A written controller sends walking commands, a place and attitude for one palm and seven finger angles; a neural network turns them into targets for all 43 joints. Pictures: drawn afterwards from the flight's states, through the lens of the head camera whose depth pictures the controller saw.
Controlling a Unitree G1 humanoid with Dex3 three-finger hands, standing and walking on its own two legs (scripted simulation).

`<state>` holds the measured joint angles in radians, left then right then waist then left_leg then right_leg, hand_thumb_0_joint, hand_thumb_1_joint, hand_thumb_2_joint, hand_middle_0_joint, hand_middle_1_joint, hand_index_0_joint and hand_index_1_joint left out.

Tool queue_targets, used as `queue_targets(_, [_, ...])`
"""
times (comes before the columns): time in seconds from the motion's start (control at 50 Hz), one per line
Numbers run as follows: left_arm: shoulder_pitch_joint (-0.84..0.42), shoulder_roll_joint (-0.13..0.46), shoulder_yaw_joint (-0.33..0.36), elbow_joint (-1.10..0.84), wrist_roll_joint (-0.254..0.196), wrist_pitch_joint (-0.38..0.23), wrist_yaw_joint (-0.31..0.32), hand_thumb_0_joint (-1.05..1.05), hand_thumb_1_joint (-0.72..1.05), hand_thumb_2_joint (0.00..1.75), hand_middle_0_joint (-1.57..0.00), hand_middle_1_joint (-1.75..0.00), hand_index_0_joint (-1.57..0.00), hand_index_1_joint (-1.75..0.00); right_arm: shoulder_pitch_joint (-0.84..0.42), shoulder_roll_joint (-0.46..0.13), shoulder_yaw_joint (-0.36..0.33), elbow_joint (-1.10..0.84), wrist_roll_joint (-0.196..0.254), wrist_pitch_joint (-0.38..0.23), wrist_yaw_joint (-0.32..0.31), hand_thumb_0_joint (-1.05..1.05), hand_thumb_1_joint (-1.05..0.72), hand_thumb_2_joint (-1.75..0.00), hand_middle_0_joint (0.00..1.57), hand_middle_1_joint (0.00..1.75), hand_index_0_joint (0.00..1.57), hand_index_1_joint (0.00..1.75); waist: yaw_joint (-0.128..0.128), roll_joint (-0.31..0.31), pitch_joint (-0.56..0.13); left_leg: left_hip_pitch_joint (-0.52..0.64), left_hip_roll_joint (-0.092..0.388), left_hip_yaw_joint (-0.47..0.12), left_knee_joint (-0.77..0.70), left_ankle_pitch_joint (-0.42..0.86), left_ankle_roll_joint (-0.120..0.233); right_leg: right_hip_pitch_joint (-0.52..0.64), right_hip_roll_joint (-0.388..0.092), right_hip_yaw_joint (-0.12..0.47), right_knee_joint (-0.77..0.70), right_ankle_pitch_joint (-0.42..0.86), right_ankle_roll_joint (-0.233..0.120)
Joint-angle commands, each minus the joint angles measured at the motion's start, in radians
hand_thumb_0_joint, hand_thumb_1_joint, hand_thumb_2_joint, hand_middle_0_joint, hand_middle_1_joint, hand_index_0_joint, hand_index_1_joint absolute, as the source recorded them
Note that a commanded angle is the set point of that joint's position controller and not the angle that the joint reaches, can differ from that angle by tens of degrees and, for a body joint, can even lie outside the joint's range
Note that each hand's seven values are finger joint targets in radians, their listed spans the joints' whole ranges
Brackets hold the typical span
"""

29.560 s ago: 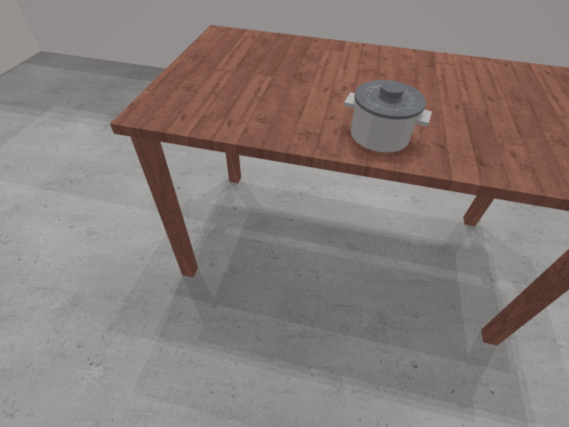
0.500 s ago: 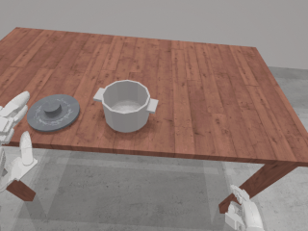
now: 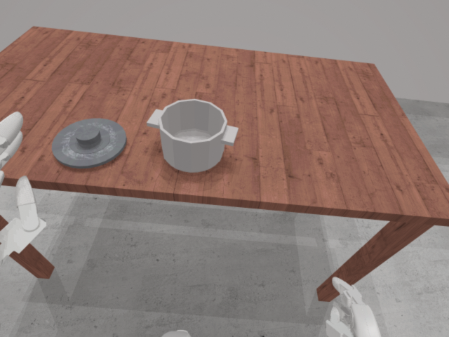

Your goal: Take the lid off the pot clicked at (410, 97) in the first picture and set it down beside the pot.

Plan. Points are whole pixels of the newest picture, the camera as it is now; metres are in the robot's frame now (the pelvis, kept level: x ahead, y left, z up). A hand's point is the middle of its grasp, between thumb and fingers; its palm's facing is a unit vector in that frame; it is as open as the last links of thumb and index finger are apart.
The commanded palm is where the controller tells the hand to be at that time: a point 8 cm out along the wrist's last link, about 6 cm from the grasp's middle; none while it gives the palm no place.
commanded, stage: step back with the hand held close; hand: left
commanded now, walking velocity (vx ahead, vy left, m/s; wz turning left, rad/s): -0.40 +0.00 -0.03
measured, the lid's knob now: (87, 134) +0.51 +0.35 +0.03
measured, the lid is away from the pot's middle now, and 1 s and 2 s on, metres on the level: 0.24 0.24 0.24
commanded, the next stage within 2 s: stop stepping back and stand still in 0.84 s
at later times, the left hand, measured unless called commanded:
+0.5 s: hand (35, 234) +0.18 +0.23 +0.20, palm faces +0.37 -0.83 -0.42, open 7.4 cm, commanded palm +0.11 +0.28 +0.21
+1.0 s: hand out of the picture +0.10 +0.25 +0.19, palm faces +0.25 -0.86 -0.45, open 7.4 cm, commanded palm +0.03 +0.29 +0.21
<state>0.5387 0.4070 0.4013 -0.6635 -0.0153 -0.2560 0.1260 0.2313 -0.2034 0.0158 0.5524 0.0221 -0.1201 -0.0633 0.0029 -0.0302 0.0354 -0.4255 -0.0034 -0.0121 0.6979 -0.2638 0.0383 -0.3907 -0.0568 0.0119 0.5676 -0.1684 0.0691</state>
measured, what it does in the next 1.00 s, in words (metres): walks backwards: right foot, then left foot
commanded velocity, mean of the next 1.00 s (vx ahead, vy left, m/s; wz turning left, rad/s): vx -0.35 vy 0.00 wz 0.00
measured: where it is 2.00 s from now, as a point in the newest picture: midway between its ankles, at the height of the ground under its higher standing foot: outside the picture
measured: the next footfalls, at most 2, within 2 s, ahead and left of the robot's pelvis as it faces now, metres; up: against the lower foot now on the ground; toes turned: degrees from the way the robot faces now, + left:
right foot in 0.52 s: +0.01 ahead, -0.14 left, +0.00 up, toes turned +1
left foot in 0.70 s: +0.02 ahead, +0.09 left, +0.00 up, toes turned -1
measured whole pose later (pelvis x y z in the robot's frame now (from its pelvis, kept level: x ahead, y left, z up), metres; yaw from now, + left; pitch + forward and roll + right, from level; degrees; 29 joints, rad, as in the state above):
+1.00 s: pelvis -0.12 +0.02 +0.01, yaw -4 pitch +0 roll -2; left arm 0.53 0.47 0.33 -0.59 -0.03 -0.14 0.09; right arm 0.19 -0.19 0.01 0.57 0.01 -0.13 -0.03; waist 0.01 -0.02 -0.03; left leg -0.40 0.00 0.05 0.52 -0.14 0.06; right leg -0.28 -0.01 0.00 0.53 -0.34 -0.02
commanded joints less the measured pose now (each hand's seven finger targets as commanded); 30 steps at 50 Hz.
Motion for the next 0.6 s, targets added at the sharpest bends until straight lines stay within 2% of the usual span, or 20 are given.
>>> queue_targets(0.0, [-0.053,0.141,0.103,-0.207,-0.003,-0.071,0.023,0.0,0.9,0.9,-0.2,-0.3,-0.2,-0.3,-0.103,-0.153,-0.071,-0.161,-0.007,-0.065,-0.018,0.0,-0.9,-0.9,0.2,0.3,0.2,0.3,-0.006,0.122,-0.099,-0.177,0.119,-0.127,-0.294,-0.341,0.05,0.199,0.004,0.036,0.009,-0.026,-0.071])
queue_targets(0.08, [-0.053,0.14,0.111,-0.215,0.001,-0.077,0.02,0.0,0.9,0.9,-0.2,-0.3,-0.2,-0.3,-0.104,-0.149,-0.077,-0.157,-0.009,-0.068,-0.016,0.0,-0.9,-0.9,0.2,0.3,0.2,0.3,-0.003,0.149,-0.131,-0.209,0.139,-0.129,-0.307,-0.294,0.06,0.257,0.023,0.028,0.088,0.066,-0.064])
queue_targets(0.12, [-0.048,0.153,0.118,-0.219,0.0,-0.075,0.02,0.0,0.9,0.9,-0.2,-0.3,-0.2,-0.3,-0.1,-0.142,-0.08,-0.153,-0.011,-0.065,-0.014,0.0,-0.9,-0.9,0.2,0.3,0.2,0.3,-0.006,0.096,-0.144,-0.174,0.111,-0.103,-0.259,-0.261,0.044,0.231,0.001,0.056,0.047,0.09,-0.075])
queue_targets(0.2, [-0.062,0.157,0.107,-0.212,-0.004,-0.075,0.021,0.0,0.9,0.9,-0.2,-0.3,-0.2,-0.3,-0.091,-0.134,-0.082,-0.145,-0.018,-0.052,-0.009,0.0,-0.9,-0.9,0.2,0.3,0.2,0.3,-0.012,-0.014,-0.106,-0.101,0.061,-0.064,-0.149,-0.3,0.018,0.08,-0.072,0.156,-0.105,-0.056,-0.112])
queue_targets(0.22, [-0.06,0.172,0.113,-0.219,-0.004,-0.075,0.025,0.0,0.9,0.9,-0.2,-0.3,-0.2,-0.3,-0.089,-0.129,-0.082,-0.139,-0.02,-0.046,-0.008,0.0,-0.9,-0.9,0.2,0.3,0.2,0.3,-0.013,-0.022,-0.114,-0.053,0.054,-0.06,-0.12,-0.277,0.009,0.032,-0.092,0.178,-0.145,-0.102,-0.127])
queue_targets(0.26, [-0.047,0.16,0.098,-0.214,-0.007,-0.076,0.031,0.0,0.9,0.9,-0.2,-0.3,-0.2,-0.3,-0.088,-0.123,-0.078,-0.13,-0.023,-0.037,-0.006,0.0,-0.9,-0.9,0.2,0.3,0.2,0.3,-0.018,-0.034,-0.136,0.024,0.046,-0.049,-0.081,-0.199,0.002,-0.018,-0.114,0.176,-0.161,-0.086,-0.137])
queue_targets(0.3, [-0.044,0.155,0.093,-0.225,-0.008,-0.08,0.036,0.0,0.9,0.9,-0.2,-0.3,-0.2,-0.3,-0.092,-0.129,-0.079,-0.133,-0.021,-0.032,-0.008,0.0,-0.9,-0.9,0.2,0.3,0.2,0.3,-0.02,0.015,-0.148,0.042,0.064,-0.071,-0.116,-0.194,0.009,-0.026,-0.091,0.141,-0.128,-0.087,-0.127])
queue_targets(0.32, [-0.031,0.159,0.101,-0.232,-0.007,-0.082,0.039,0.0,0.9,0.9,-0.2,-0.3,-0.2,-0.3,-0.096,-0.131,-0.079,-0.137,-0.023,-0.034,-0.012,0.0,-0.9,-0.9,0.2,0.3,0.2,0.3,-0.021,0.055,-0.155,0.01,0.091,-0.102,-0.199,-0.202,0.02,0.014,-0.046,0.097,-0.076,-0.08,-0.109])
queue_targets(0.34, [-0.034,0.147,0.098,-0.253,-0.004,-0.089,0.035,0.0,0.9,0.9,-0.2,-0.3,-0.2,-0.3,-0.099,-0.152,-0.083,-0.149,-0.02,-0.042,-0.016,0.0,-0.9,-0.9,0.2,0.3,0.2,0.3,-0.024,0.157,-0.15,-0.084,0.147,-0.159,-0.316,-0.299,0.048,0.101,0.022,0.038,0.039,-0.079,-0.081])
queue_targets(0.36, [-0.026,0.132,0.107,-0.238,0.003,-0.092,0.034,0.0,0.9,0.9,-0.2,-0.3,-0.2,-0.3,-0.102,-0.16,-0.087,-0.155,-0.018,-0.052,-0.02,0.0,-0.9,-0.9,0.2,0.3,0.2,0.3,-0.021,0.278,-0.142,-0.236,0.228,-0.237,-0.455,-0.468,0.089,0.224,0.09,-0.008,0.207,-0.09,-0.052])
queue_targets(0.38, [-0.035,0.124,0.114,-0.236,0.012,-0.091,0.033,0.0,0.9,0.9,-0.2,-0.3,-0.2,-0.3,-0.107,-0.156,-0.087,-0.15,-0.024,-0.061,-0.023,0.0,-0.9,-0.9,0.2,0.3,0.2,0.3,-0.02,0.341,-0.125,-0.336,0.285,-0.295,-0.519,-0.483,0.121,0.295,0.131,-0.02,0.333,-0.093,-0.036])
queue_targets(0.42, [-0.046,0.142,0.118,-0.235,0.009,-0.081,0.029,0.0,0.9,0.9,-0.2,-0.3,-0.2,-0.3,-0.108,-0.139,-0.091,-0.142,-0.018,-0.074,-0.016,0.0,-0.9,-0.9,0.2,0.3,0.2,0.3,-0.017,0.253,-0.131,-0.225,0.271,-0.257,-0.441,-0.243,0.113,0.229,0.13,0.004,0.3,-0.19,-0.046])
queue_targets(0.44, [-0.027,0.13,0.105,-0.219,0.009,-0.08,0.026,0.0,0.9,0.9,-0.2,-0.3,-0.2,-0.3,-0.112,-0.141,-0.09,-0.136,-0.017,-0.084,-0.012,0.0,-0.9,-0.9,0.2,0.3,0.2,0.3,-0.006,0.242,-0.11,-0.188,0.252,-0.221,-0.397,-0.184,0.101,0.225,0.12,0.005,0.207,-0.198,-0.054])
queue_targets(0.46, [0.01,0.139,0.115,-0.184,0.006,-0.08,0.022,0.0,0.9,0.9,-0.2,-0.3,-0.2,-0.3,-0.106,-0.136,-0.086,-0.125,-0.02,-0.088,-0.007,0.0,-0.9,-0.9,0.2,0.3,0.2,0.3,0.007,0.205,-0.114,-0.13,0.221,-0.193,-0.322,-0.117,0.08,0.225,0.098,0.013,0.056,-0.137,-0.065])
queue_targets(0.48, [0.014,0.139,0.102,-0.18,0.002,-0.08,0.013,0.0,0.9,0.9,-0.2,-0.3,-0.2,-0.3,-0.106,-0.133,-0.081,-0.117,-0.024,-0.088,-0.003,0.0,-0.9,-0.9,0.2,0.3,0.2,0.3,0.007,0.142,-0.109,-0.079,0.16,-0.146,-0.234,-0.102,0.044,0.201,0.059,0.046,-0.099,0.032,-0.083])
queue_targets(0.5, [-0.014,0.151,0.088,-0.171,-0.006,-0.08,0.007,0.0,0.9,0.9,-0.2,-0.3,-0.2,-0.3,-0.101,-0.124,-0.075,-0.106,-0.03,-0.08,-0.003,0.0,-0.9,-0.9,0.2,0.3,0.2,0.3,-0.004,0.019,-0.106,-0.024,0.085,-0.078,-0.133,-0.098,-0.001,0.123,-0.041,0.151,-0.175,0.152,-0.127])
queue_targets(0.52, [-0.038,0.183,0.091,-0.16,-0.01,-0.08,0.013,0.0,0.9,0.9,-0.2,-0.3,-0.2,-0.3,-0.08,-0.107,-0.073,-0.093,-0.043,-0.07,-0.004,0.0,-0.9,-0.9,0.2,0.3,0.2,0.3,-0.004,-0.045,-0.104,0.04,0.046,-0.022,-0.055,-0.042,-0.032,0.024,-0.162,0.259,-0.236,0.248,-0.164])
queue_targets(0.54, [-0.08,0.173,0.057,-0.168,-0.01,-0.081,0.011,0.0,0.9,0.9,-0.2,-0.3,-0.2,-0.3,-0.079,-0.09,-0.063,-0.085,-0.033,-0.052,-0.005,0.0,-0.9,-0.9,0.2,0.3,0.2,0.3,-0.022,-0.111,-0.192,0.095,0.017,0.029,0.049,0.043,-0.05,0.116,-0.211,0.25,-0.199,0.603,-0.178])
queue_targets(0.56, [-0.105,0.182,0.062,-0.185,-0.014,-0.066,0.01,0.0,0.9,0.9,-0.2,-0.3,-0.2,-0.3,-0.1,-0.101,-0.079,-0.095,-0.016,-0.039,-0.014,0.0,-0.9,-0.9,0.2,0.3,0.2,0.3,-0.014,-0.194,-0.256,0.099,0.0,0.016,0.135,-0.013,-0.047,0.141,-0.233,0.249,-0.189,0.69,-0.186])
queue_targets(0.58, [-0.091,0.183,0.07,-0.179,-0.018,-0.049,0.006,0.0,0.9,0.9,-0.2,-0.3,-0.2,-0.3,-0.114,-0.093,-0.077,-0.109,-0.014,-0.032,-0.019,0.0,-0.9,-0.9,0.2,0.3,0.2,0.3,-0.004,-0.219,-0.244,0.095,0.0,-0.005,0.181,-0.091,-0.035,0.122,-0.247,0.233,-0.197,0.667,-0.2])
